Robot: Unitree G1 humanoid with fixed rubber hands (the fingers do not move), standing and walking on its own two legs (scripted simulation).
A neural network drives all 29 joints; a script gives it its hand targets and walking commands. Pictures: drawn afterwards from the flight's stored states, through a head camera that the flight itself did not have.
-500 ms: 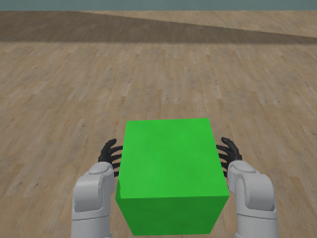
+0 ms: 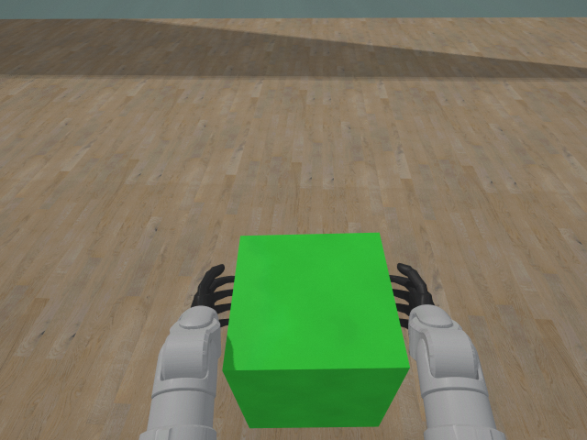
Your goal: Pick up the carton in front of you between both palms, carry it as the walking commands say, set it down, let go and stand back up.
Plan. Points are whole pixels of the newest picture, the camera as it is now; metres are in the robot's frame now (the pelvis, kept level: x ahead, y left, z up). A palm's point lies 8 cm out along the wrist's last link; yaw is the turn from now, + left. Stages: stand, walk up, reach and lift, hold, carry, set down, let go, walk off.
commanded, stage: carry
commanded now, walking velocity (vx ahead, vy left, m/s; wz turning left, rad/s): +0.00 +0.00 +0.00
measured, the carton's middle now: (311, 334) +0.29 +0.00 -0.04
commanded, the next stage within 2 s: hold in 0.84 s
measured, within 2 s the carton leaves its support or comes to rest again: neither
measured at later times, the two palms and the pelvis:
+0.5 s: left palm (197, 330) +0.26 +0.15 +0.04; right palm (423, 329) +0.26 -0.15 +0.04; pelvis -0.03 +0.00 +0.00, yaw +0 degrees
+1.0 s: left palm (181, 349) +0.23 +0.17 +0.05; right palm (413, 339) +0.24 -0.13 +0.04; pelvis -0.05 +0.00 +0.01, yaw +4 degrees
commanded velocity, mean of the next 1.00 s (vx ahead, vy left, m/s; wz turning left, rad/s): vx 0.00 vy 0.00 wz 0.00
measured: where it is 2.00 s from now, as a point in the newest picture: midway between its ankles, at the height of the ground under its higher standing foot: outside the picture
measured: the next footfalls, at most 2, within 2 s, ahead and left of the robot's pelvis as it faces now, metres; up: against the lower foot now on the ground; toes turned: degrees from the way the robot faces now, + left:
none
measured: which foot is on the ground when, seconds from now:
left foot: down 0.00-1.00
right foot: down 0.00-1.00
